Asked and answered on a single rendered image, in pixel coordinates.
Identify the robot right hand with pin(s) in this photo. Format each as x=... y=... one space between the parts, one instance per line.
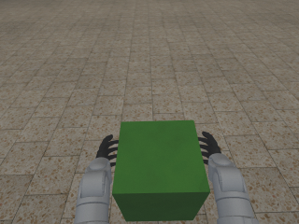
x=211 y=145

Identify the carton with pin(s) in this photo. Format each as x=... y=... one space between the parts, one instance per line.
x=159 y=173

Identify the robot left hand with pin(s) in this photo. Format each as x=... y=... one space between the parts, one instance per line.
x=104 y=149

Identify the robot right forearm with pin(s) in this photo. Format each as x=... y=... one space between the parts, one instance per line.
x=230 y=191

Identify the robot left forearm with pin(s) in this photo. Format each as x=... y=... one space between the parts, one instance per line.
x=94 y=193

